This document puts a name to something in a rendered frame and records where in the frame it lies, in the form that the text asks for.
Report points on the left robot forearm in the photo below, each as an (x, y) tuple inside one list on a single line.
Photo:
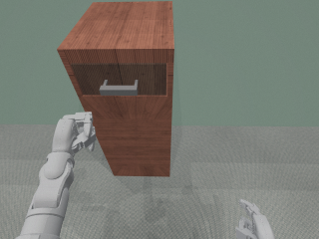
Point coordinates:
[(48, 207)]

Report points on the robot right hand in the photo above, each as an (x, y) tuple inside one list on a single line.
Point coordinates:
[(258, 228)]

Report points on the drawer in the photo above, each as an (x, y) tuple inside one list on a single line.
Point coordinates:
[(151, 77)]

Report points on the robot left hand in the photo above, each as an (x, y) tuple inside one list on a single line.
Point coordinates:
[(68, 138)]

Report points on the handle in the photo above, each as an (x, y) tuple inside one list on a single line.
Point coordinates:
[(106, 90)]

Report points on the cabinet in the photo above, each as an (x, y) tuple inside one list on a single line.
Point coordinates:
[(134, 132)]

